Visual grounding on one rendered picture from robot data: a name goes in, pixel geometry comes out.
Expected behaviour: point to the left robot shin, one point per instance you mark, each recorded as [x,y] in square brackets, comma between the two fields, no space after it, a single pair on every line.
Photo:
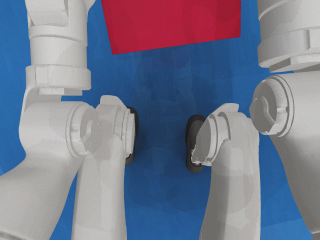
[113,100]

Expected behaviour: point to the robot right forearm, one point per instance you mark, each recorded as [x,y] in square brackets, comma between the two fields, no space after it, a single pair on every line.
[290,35]

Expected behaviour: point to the left robot upper arm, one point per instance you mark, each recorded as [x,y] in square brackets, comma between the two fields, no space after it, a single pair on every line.
[56,137]

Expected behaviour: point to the robot left forearm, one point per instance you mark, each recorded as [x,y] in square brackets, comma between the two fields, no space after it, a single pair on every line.
[57,30]

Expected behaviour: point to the right robot upper arm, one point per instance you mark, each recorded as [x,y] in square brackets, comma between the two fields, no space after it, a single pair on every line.
[287,108]

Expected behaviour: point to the left robot thigh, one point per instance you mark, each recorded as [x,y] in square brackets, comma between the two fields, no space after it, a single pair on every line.
[99,207]

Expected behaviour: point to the carton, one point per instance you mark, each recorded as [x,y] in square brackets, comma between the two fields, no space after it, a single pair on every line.
[139,25]

